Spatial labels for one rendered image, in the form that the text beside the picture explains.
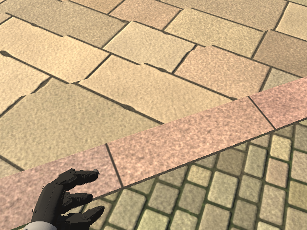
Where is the left robot hand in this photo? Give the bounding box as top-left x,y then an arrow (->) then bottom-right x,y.
31,168 -> 105,230

